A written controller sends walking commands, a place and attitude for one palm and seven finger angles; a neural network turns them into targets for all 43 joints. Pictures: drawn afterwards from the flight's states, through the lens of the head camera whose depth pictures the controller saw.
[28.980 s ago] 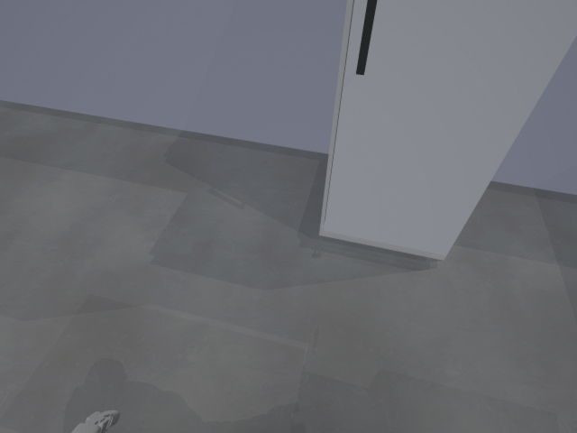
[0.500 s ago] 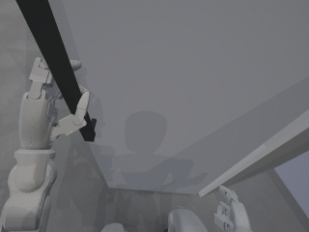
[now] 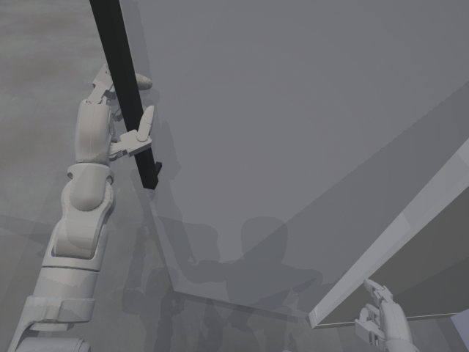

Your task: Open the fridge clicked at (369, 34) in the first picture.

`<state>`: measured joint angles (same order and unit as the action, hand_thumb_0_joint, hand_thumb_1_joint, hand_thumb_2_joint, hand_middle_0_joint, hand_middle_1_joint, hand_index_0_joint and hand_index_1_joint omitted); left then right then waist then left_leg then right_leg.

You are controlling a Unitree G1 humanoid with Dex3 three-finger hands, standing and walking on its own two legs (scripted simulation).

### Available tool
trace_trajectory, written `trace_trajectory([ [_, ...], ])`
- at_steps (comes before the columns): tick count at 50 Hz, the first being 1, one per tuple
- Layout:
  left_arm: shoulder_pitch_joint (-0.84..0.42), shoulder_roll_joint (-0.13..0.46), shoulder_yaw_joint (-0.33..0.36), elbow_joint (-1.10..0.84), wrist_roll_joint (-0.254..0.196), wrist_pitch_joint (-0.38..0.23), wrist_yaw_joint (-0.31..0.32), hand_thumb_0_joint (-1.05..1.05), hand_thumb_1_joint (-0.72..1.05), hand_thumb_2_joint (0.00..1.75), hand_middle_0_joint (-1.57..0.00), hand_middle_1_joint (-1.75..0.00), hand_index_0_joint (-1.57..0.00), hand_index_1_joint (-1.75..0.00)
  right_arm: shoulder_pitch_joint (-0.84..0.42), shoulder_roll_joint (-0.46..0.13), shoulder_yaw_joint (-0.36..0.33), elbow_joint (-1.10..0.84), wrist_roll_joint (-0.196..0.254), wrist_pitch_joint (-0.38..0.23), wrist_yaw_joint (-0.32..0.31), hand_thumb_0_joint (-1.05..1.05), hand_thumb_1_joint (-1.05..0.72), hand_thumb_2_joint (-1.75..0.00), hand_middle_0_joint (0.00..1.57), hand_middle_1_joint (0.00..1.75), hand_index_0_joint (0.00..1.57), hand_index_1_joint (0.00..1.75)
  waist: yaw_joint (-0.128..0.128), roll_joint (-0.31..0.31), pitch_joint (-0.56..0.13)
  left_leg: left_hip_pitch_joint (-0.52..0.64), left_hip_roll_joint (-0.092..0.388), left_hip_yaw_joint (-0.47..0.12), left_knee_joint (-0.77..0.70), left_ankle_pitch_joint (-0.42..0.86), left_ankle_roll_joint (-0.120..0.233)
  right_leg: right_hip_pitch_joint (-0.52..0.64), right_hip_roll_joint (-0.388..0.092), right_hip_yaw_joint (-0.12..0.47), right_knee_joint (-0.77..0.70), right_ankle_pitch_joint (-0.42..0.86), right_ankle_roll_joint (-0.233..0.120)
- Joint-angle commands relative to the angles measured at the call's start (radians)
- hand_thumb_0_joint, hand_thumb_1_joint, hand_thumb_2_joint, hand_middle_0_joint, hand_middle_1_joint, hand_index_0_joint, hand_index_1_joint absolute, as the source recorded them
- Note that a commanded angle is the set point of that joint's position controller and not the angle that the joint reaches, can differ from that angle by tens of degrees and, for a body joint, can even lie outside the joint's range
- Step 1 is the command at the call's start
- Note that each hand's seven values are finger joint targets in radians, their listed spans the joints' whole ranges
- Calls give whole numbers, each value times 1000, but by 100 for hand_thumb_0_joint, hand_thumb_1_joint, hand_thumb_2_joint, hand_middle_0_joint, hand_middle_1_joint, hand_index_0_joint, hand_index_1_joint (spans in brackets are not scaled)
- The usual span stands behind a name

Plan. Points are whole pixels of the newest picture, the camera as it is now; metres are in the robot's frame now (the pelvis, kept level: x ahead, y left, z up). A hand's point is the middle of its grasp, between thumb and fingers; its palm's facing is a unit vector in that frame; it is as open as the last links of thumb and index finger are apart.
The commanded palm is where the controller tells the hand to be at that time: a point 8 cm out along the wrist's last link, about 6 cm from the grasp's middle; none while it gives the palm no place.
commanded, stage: stop walking and hold the door back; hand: left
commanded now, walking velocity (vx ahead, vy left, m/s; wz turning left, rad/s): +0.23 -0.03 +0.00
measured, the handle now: (136, 96) +0.40 +0.18 +0.24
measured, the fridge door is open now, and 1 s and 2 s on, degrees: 75 74 70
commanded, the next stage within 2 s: loosen the grip on the handle in 0.96 s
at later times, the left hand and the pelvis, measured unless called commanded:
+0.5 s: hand (148, 119) +0.38 +0.17 +0.21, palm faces +0.13 -0.97 -0.18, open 5.5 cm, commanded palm +0.35 +0.23 +0.18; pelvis -0.05 +0.01 +0.01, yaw -1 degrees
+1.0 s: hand (144, 131) +0.36 +0.17 +0.20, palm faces +0.10 -0.98 -0.17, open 5.8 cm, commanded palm +0.34 +0.23 +0.18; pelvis -0.05 +0.04 +0.01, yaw -4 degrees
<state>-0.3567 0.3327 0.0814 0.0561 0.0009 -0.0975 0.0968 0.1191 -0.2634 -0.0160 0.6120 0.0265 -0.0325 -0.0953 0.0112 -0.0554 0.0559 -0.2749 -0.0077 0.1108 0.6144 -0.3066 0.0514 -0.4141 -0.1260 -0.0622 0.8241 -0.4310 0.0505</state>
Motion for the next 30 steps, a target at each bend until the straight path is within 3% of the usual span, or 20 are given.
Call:
trace_trajectory([
  [1, -609, 149, 70, -54, -15, -78, 18, 0, 90, 90, -45, -140, -45, -140, -14, -101, -11, -86, 12, -38, 6, 0, -90, -90, 20, 30, 20, 30, -21, 190, -287, 198, 334, -390, -223, 385, 157, -73, 66, 41, 175, -70, -14],
  [3, -608, 144, 85, 59, -21, -56, 15, 0, 90, 90, -45, -140, -45, -140, -21, -111, -15, -73, 12, -34, 3, 0, -90, -90, 20, 30, 20, 30, -7, 149, -268, 108, 275, -276, -232, 225, 114, 54, 83, 3, 32, -15, -14],
  [5, -656, 100, 42, 129, -29, -41, 6, 0, 90, 90, -45, -140, -45, -140, -27, -102, -3, -71, 12, -29, -1, 0, -90, -90, 20, 30, 20, 30, 4, 206, -263, 20, 227, -210, -276, -92, 70, 207, 116, -52, -127, 7, -28],
  [6, -670, 104, 39, 182, -32, -30, 3, 0, 90, 90, -45, -140, -45, -140, -27, -101, 5, -71, 12, -26, -6, 0, -90, -90, 20, 30, 20, 30, 7, 212, -245, -38, 208, -194, -264, -225, 54, 277, 117, -56, -218, 10, -37],
  [7, -704, 119, 43, 205, -32, -30, 3, 0, 90, 90, -45, -140, -45, -140, -35, -91, 11, -68, 7, -20, -7, 0, -90, -90, 20, 30, 20, 30, 16, 148, -247, -123, 178, -178, -166, -270, 31, 372, 85, 15, -329, -22, -63],
  [8, -704, 192, 103, 243, -22, -28, 6, 0, 90, 90, -45, -140, -45, -140, -28, -86, 3, -69, -1, -10, -8, 0, -90, -90, 20, 30, 20, 30, 23, -55, -221, -265, 89, -102, 70, -260, -16, 404, -59, 290, -488, -187, -145],
  [9, -723, 253, 151, 273, -34, -12, 7, 0, 90, 90, -45, -140, -45, -140, -44, -78, -1, -81, -3, -9, -12, 0, -90, -90, 20, 30, 20, 30, 35, -320, -148, -392, 2, -76, 344, -245, -66, 324, -285, 655, -676, -317, -240],
  [10, -756, 276, 196, 292, -46, -15, 9, 0, 90, 90, -45, -140, -45, -140, -38, -116, -15, -56, -15, -26, -13, 0, -90, -90, 20, 30, 20, 30, 29, -216, -116, -352, 33, -159, 496, -159, -74, 242, -309, 601, -684, -161, -231],
  [12, -763, 267, 182, 322, -31, -22, 3, 0, 90, 90, -45, -140, -45, -140, 0, -74, 3, -13, -8, -56, -6, 0, -90, -90, 20, 30, 20, 30, 0, -127, -224, -315, 44, -164, 499, -95, -75, 307, -233, 449, -581, -83, -194],
  [13, -743, 319, 240, 328, -26, -33, 2, 0, 90, 90, -45, -140, -45, -140, 15, -85, -2, -11, -9, -59, -13, 0, -90, -90, 20, 30, 20, 30, 5, -114, -221, -305, 49, -144, 479, -72, -74, 293, -210, 368, -561, -17, -181],
  [14, -751, 293, 218, 355, -29, -41, -4, 0, 90, 90, -45, -140, -45, -140, 18, -77, 9, -2, -13, -55, -16, 0, -90, -90, 20, 30, 20, 30, 3, -119, -235, -266, 45, -116, 430, -49, -75, 281, -185, 281, -548, 22, -163],
  [16, -700, 312, 232, 388, -32, -43, -8, 0, 90, 90, -45, -140, -45, -140, 17, -76, 13, -5, -11, -60, -24, 0, -90, -90, 20, 30, 20, 30, 9, -137, -222, -190, 42, -61, 246, -53, -70, 255, -151, 206, -536, 49, -148],
  [17, -682, 357, 274, 380, -28, -50, -5, 0, 90, 90, -45, -140, -45, -140, 30, -86, 10, -10, -13, -63, -26, 0, -90, -90, 20, 30, 20, 30, 25, -152, -248, -140, 35, -28, 159, -64, -64, 259, -145, 190, -534, 53, -147],
  [19, -692, 333, 254, 345, -30, -56, -7, 0, 90, 90, -45, -140, -45, -140, 29, -83, 12, -18, -14, -70, -26, 0, -90, -90, 20, 30, 20, 30, 30, -176, -271, -56, 16, 15, 28, -65, -57, 257, -132, 187, -525, 47, -145],
  [21, -669, 266, 208, 319, -42, -58, -12, 0, 90, 90, -45, -140, -45, -140, 26, -71, 15, -22, -7, -78, -26, 0, -90, -90, 20, 30, 20, 30, 1, -147, -267, 65, 7, 36, -129, 18, -54, 220, -103, 164, -496, 28, -122],
  [22, -680, 288, 226, 308, -38, -67, -11, 0, 90, 90, -45, -140, -45, -140, 47, -87, 11, -14, -11, -79, -24, 0, -90, -90, 20, 30, 20, 30, 0, -126, -301, 119, 18, 32, -195, 67, -49, 232, -78, 138, -446, 67, -105],
  [24, -630, 281, 238, 266, -36, -84, -14, 0, 90, 90, -45, -140, -45, -140, 42, -121, -14, -31, -6, -74, -18, 0, -90, -90, 20, 30, 20, 30, 7, 50, -300, 146, 123, -79, -246, 142, -16, 213, 12, 92, -323, 183, -63],
  [26, -613, 187, 169, 228, -45, -87, -30, 0, 90, 90, -45, -140, -45, -140, 16, -116, -13, -64, 12, -62, -3, 0, -90, -90, 20, 30, 20, 30, 10, 101, -305, 143, 194, -144, -176, 332, 8, 216, 73, 40, -256, 324, -36],
  [28, -608, 194, 177, 201, -33, -101, -29, 0, 90, 90, -45, -140, -45, -140, -9, -96, 0, -69, 4, -52, 0, 0, -90, -90, 20, 30, 20, 30, 0, 185, -247, 23, 202, -146, -239, 145, 20, 220, 79, 30, -248, 185, -30],
  [30, -595, 208, 192, 199, -27, -107, -18, 0, 90, 90, -45, -140, -45, -140, 0, -103, -7, -69, 1, -43, -1, 0, -90, -90, 20, 30, 20, 30, 4, 125, -212, -39, 193, -135, -227, 45, 11, 223, 75, 45, -264, 185, -36],
])
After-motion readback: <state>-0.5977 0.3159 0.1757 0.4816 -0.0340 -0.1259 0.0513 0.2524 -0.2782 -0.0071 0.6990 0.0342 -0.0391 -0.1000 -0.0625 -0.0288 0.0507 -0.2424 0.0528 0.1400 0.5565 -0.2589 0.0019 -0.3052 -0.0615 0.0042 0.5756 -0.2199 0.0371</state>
